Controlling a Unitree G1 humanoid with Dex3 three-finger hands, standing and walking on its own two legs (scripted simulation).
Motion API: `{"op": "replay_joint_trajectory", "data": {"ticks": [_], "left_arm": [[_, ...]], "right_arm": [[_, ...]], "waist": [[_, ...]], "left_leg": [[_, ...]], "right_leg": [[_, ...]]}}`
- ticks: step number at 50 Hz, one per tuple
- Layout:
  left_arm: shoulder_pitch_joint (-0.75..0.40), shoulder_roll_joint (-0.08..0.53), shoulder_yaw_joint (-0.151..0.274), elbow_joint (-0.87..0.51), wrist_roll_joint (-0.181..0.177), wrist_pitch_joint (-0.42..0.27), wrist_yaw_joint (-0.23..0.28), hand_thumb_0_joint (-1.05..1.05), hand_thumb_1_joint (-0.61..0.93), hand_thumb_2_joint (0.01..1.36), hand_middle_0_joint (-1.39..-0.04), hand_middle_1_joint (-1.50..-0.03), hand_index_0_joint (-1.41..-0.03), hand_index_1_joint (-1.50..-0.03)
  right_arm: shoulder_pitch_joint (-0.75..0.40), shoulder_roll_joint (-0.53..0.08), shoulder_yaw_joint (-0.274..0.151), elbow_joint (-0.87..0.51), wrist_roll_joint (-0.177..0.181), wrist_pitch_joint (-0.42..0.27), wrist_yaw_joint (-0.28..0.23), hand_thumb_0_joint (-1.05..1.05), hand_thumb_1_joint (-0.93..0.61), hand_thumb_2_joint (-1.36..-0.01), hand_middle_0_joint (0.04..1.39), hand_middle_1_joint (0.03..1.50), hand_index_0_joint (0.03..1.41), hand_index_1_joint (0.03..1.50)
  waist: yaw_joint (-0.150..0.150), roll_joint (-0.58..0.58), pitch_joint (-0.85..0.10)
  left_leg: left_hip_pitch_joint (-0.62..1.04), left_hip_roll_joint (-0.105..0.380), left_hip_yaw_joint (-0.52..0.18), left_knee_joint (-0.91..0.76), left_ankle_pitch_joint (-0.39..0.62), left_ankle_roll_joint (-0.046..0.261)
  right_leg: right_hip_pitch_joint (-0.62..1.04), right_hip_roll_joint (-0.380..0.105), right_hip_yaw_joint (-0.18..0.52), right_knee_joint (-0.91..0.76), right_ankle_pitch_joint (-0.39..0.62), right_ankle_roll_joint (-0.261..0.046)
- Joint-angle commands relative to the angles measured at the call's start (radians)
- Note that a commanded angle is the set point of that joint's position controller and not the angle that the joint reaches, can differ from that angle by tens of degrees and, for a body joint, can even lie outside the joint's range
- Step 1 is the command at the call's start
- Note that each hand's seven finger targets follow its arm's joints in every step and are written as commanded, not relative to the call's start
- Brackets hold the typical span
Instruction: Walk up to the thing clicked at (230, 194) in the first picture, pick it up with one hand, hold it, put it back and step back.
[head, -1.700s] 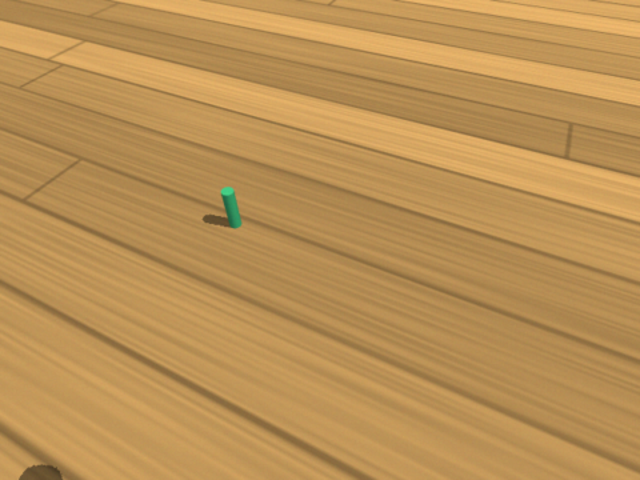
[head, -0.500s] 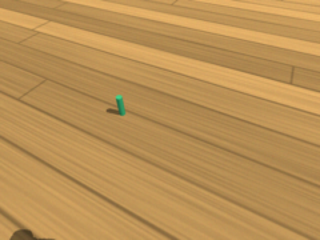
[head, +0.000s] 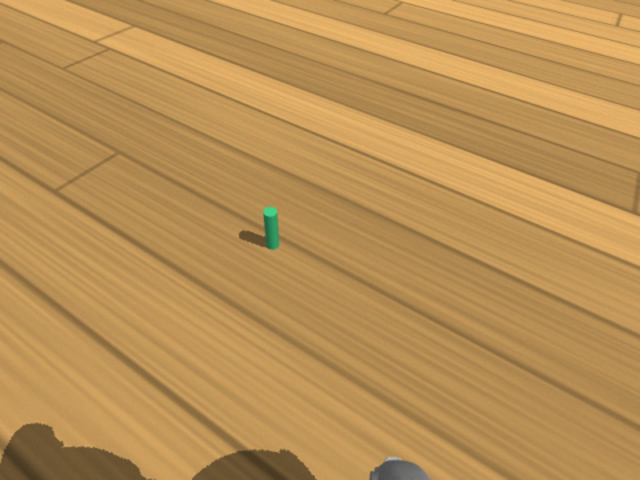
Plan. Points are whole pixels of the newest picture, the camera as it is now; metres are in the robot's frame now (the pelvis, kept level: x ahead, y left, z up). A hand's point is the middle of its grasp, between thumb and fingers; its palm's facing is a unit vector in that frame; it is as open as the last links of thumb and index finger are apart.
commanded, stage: walk up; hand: left
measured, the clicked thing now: (271, 229) +1.10 +0.17 -0.68
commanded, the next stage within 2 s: none
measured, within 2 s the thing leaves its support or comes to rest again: neither
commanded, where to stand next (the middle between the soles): +0.76 -0.05 m, yaw +2 degrees
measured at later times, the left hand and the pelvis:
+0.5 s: hand (157, 401) +0.26 +0.25 -0.14, palm faces +0.01 -0.94 -0.35, open 7.4 cm; pelvis +0.22 -0.02 -0.01, yaw +3 degrees
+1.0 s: hand (190, 265) +0.51 +0.25 -0.14, palm faces -0.07 -0.93 -0.36, open 7.4 cm; pelvis +0.42 -0.02 -0.01, yaw +0 degrees
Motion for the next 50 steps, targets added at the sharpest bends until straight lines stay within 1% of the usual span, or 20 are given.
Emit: {"op": "replay_joint_trajectory", "data": {"ticks": [1, 6, 9, 10, 11, 12, 13, 17, 24, 27, 28, 29, 30, 31, 33, 36, 40, 46, 48, 50], "left_arm": [[-0.107, 0.154, 0.053, -0.129, -0.003, -0.03, -0.011, 0.0, 0.9, 0.9, -0.2, -0.3, -0.2, -0.3], [-0.11, 0.129, 0.063, -0.138, -0.009, -0.037, -0.012, 0.0, 0.9, 0.9, -0.2, -0.3, -0.2, -0.3], [0.1, 0.18, 0.095, -0.094, -0.006, -0.053, 0.009, 0.0, 0.9, 0.9, -0.2, -0.3, -0.2, -0.3], [0.206, 0.259, 0.12, -0.088, 0.004, -0.063, 0.022, 0.0, 0.9, 0.9, -0.2, -0.3, -0.2, -0.3], [0.208, 0.316, 0.121, -0.103, -0.012, -0.065, 0.025, 0.0, 0.9, 0.9, -0.2, -0.3, -0.2, -0.3], [0.153, 0.302, 0.113, -0.117, -0.026, -0.062, 0.028, 0.0, 0.9, 0.9, -0.2, -0.3, -0.2, -0.3], [0.096, 0.267, 0.105, -0.128, -0.033, -0.06, 0.032, 0.0, 0.9, 0.9, -0.2, -0.3, -0.2, -0.3], [0.004, 0.199, 0.076, -0.162, -0.02, -0.066, 0.03, 0.0, 0.9, 0.9, -0.2, -0.3, -0.2, -0.3], [0.034, 0.232, 0.074, -0.199, -0.006, -0.065, 0.014, 0.0, 0.9, 0.9, -0.2, -0.3, -0.2, -0.3], [0.017, 0.202, 0.056, -0.209, -0.006, -0.054, 0.012, 0.0, 0.9, 0.9, -0.2, -0.3, -0.2, -0.3], [0.046, 0.151, 0.037, -0.208, -0.006, -0.052, 0.014, 0.0, 0.9, 0.9, -0.2, -0.3, -0.2, -0.3], [0.086, 0.075, 0.019, -0.222, -0.021, -0.05, 0.016, 0.0, 0.9, 0.9, -0.2, -0.3, -0.2, -0.3], [0.096, 0.172, 0.045, -0.193, -0.017, -0.038, 0.034, 0.0, 0.9, 0.9, -0.2, -0.3, -0.2, -0.3], [0.074, 0.216, 0.046, -0.177, -0.016, -0.036, 0.043, 0.0, 0.9, 0.9, -0.2, -0.3, -0.2, -0.3], [0.109, 0.194, 0.048, -0.14, -0.028, -0.037, 0.041, 0.0, 0.9, 0.9, -0.2, -0.3, -0.2, -0.3], [0.14, 0.174, 0.049, -0.114, -0.02, -0.029, 0.025, 0.0, 0.9, 0.9, -0.2, -0.3, -0.2, -0.3], [0.06, 0.146, 0.046, -0.147, -0.011, -0.017, 0.003, 0.0, 0.9, 0.9, -0.2, -0.3, -0.2, -0.3], [-0.034, 0.13, 0.056, -0.166, -0.011, -0.024, -0.015, 0.0, 0.9, 0.9, -0.2, -0.3, -0.2, -0.3], [0.0, 0.132, 0.059, -0.152, -0.008, -0.032, -0.011, 0.0, 0.9, 0.9, -0.2, -0.3, -0.2, -0.3], [0.125, 0.179, 0.085, -0.112, -0.006, -0.049, 0.005, 0.0, 0.9, 0.9, -0.2, -0.3, -0.2, -0.3]], "right_arm": [[0.013, -0.305, -0.087, -0.088, 0.009, -0.032, -0.026, 0.0, -0.9, -0.9, 0.2, 0.3, 0.2, 0.3], [0.0, -0.306, -0.087, -0.117, 0.006, -0.022, -0.035, 0.0, -0.9, -0.9, 0.2, 0.3, 0.2, 0.3], [0.015, -0.246, -0.061, -0.137, 0.002, -0.015, -0.042, 0.0, -0.9, -0.9, 0.2, 0.3, 0.2, 0.3], [0.079, -0.174, -0.038, -0.154, 0.011, -0.017, -0.041, 0.0, -0.9, -0.9, 0.2, 0.3, 0.2, 0.3], [0.073, -0.212, -0.044, -0.154, 0.016, -0.014, -0.046, 0.0, -0.9, -0.9, 0.2, 0.3, 0.2, 0.3], [0.013, -0.264, -0.058, -0.132, 0.001, -0.007, -0.054, 0.0, -0.9, -0.9, 0.2, 0.3, 0.2, 0.3], [0.018, -0.27, -0.059, -0.114, 0.012, -0.007, -0.049, 0.0, -0.9, -0.9, 0.2, 0.3, 0.2, 0.3], [0.085, -0.238, -0.062, -0.066, 0.0, 0.005, -0.014, 0.0, -0.9, -0.9, 0.2, 0.3, 0.2, 0.3], [-0.059, -0.21, -0.072, -0.116, -0.014, -0.007, 0.005, 0.0, -0.9, -0.9, 0.2, 0.3, 0.2, 0.3], [0.052, -0.235, -0.085, -0.078, -0.016, -0.027, -0.008, 0.0, -0.9, -0.9, 0.2, 0.3, 0.2, 0.3], [0.143, -0.28, -0.102, -0.053, -0.019, -0.035, -0.022, 0.0, -0.9, -0.9, 0.2, 0.3, 0.2, 0.3], [0.21, -0.385, -0.128, -0.064, -0.032, -0.043, -0.035, 0.0, -0.9, -0.9, 0.2, 0.3, 0.2, 0.3], [0.174, -0.42, -0.131, -0.096, -0.005, -0.041, -0.037, 0.0, -0.9, -0.9, 0.2, 0.3, 0.2, 0.3], [0.119, -0.389, -0.125, -0.104, 0.007, -0.035, -0.038, 0.0, -0.9, -0.9, 0.2, 0.3, 0.2, 0.3], [0.052, -0.321, -0.09, -0.127, 0.006, -0.036, -0.046, 0.0, -0.9, -0.9, 0.2, 0.3, 0.2, 0.3], [0.027, -0.295, -0.078, -0.131, 0.007, -0.041, -0.044, 0.0, -0.9, -0.9, 0.2, 0.3, 0.2, 0.3], [0.04, -0.308, -0.08, -0.147, 0.004, -0.041, -0.044, 0.0, -0.9, -0.9, 0.2, 0.3, 0.2, 0.3], [0.017, -0.321, -0.08, -0.155, 0.003, -0.031, -0.04, 0.0, -0.9, -0.9, 0.2, 0.3, 0.2, 0.3], [0.001, -0.322, -0.081, -0.164, 0.005, -0.023, -0.042, 0.0, -0.9, -0.9, 0.2, 0.3, 0.2, 0.3], [0.03, -0.259, -0.056, -0.167, 0.002, -0.016, -0.043, 0.0, -0.9, -0.9, 0.2, 0.3, 0.2, 0.3]], "waist": [[-0.018, 0.182, 0.041], [0.001, 0.168, -0.002], [0.117, -0.001, -0.123], [0.142, -0.206, -0.219], [0.134, -0.223, -0.182], [0.123, -0.083, -0.092], [0.095, -0.036, -0.042], [0.022, -0.101, 0.016], [0.055, -0.084, -0.017], [-0.025, 0.025, -0.077], [-0.077, 0.172, -0.131], [-0.093, 0.416, -0.171], [-0.089, 0.287, -0.147], [-0.057, 0.158, -0.079], [-0.008, 0.14, -0.037], [0.013, 0.209, -0.034], [-0.006, 0.215, -0.004], [-0.01, 0.203, 0.0], [0.02, 0.183, -0.026], [0.085, 0.011, -0.096]], "left_leg": [[-0.025, 0.263, -0.209, -0.214, 0.149, 0.171], [-0.066, 0.25, -0.155, -0.109, 0.282, 0.127], [-0.151, 0.143, -0.062, 0.331, 0.416, 0.076], [-0.316, 0.056, -0.013, 0.645, 0.159, 0.029], [-0.542, -0.054, -0.025, 0.777, -0.227, 0.009], [-0.525, 0.03, -0.143, 0.847, -0.235, 0.011], [-0.509, 0.056, -0.169, 0.831, -0.164, 0.011], [-0.371, 0.107, -0.085, 0.59, -0.047, -0.015], [-0.251, 0.095, 0.007, 0.209, 0.07, -0.044], [0.013, 0.052, 0.035, 0.115, 0.085, -0.026], [0.169, 0.073, -0.029, 0.048, -0.03, 0.004], [0.281, 0.35, -0.495, -0.112, -0.217, 0.085], [0.222, 0.479, -0.746, -0.202, -0.299, 0.187], [0.141, 0.474, -0.665, -0.182, -0.236, 0.224], [0.066, 0.373, -0.419, -0.146, 0.019, 0.174], [-0.027, 0.314, -0.22, -0.133, 0.231, 0.161], [-0.022, 0.308, -0.151, -0.152, 0.237, 0.186], [-0.098, 0.264, -0.095, -0.118, 0.122, 0.143], [-0.118, 0.282, -0.095, -0.043, 0.14, 0.138], [-0.213, 0.205, -0.032, 0.245, 0.195, 0.09]], "right_leg": [[-0.033, -0.026, 0.004, -0.186, 0.127, -0.015], [0.17, 0.037, -0.06, -0.288, 0.181, -0.039], [0.508, 0.081, -0.067, -0.399, 0.086, -0.08], [0.664, -0.144, 0.244, -0.474, -0.061, -0.139], [0.708, -0.341, 0.644, -0.634, -0.126, -0.261], [0.536, -0.354, 0.637, -0.637, -0.152, -0.298], [0.46, -0.302, 0.491, -0.64, -0.11, -0.289], [0.221, -0.138, 0.17, -0.662, -0.074, -0.221], [0.187, -0.14, 0.098, -0.626, -0.129, -0.218], [0.087, -0.098, 0.036, -0.419, -0.093, -0.172], [0.011, -0.04, -0.022, -0.175, 0.011, -0.142], [-0.192, 0.101, -0.095, 0.148, -0.138, -0.064], [-0.242, 0.116, 0.044, 0.25, -0.26, -0.061], [-0.249, 0.062, 0.099, 0.31, -0.21, -0.058], [-0.188, 0.027, 0.122, 0.257, -0.105, -0.049], [-0.078, 0.009, 0.07, 0.151, -0.052, -0.021], [-0.087, -0.007, 0.007, -0.008, 0.015, -0.006], [0.09, 0.031, -0.055, -0.251, 0.122, -0.027], [0.19, 0.043, -0.072, -0.288, 0.114, -0.039], [0.449, 0.076, -0.04, -0.376, 0.063, -0.061]]}}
